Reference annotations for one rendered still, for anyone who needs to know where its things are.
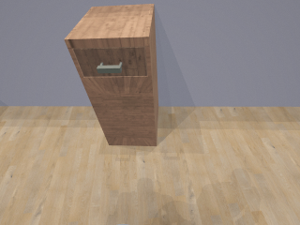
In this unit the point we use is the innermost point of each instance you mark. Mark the drawer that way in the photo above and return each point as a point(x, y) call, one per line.
point(133, 60)

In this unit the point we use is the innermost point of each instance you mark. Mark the handle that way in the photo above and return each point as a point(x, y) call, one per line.
point(109, 68)

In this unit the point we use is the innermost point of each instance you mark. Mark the cabinet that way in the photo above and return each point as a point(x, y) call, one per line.
point(126, 106)

